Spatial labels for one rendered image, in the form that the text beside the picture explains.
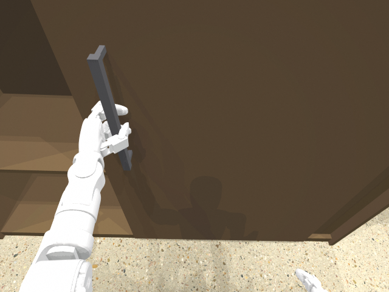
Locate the robot left upper arm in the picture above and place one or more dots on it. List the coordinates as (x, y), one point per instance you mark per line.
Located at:
(60, 276)

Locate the wardrobe door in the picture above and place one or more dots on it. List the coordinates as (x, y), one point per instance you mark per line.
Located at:
(250, 120)
(369, 193)

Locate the left robot hand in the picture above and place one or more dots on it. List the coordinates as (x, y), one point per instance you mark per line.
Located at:
(93, 133)

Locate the robot left forearm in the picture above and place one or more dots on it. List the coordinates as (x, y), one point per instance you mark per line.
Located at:
(70, 236)

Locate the right robot hand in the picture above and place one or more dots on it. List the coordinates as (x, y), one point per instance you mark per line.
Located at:
(312, 284)

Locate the handle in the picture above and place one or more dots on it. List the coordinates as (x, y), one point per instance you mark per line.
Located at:
(95, 62)

